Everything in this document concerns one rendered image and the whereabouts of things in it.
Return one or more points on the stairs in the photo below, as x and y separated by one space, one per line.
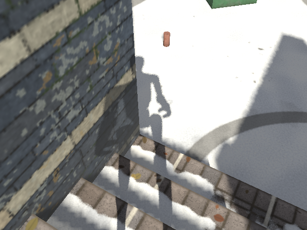
154 187

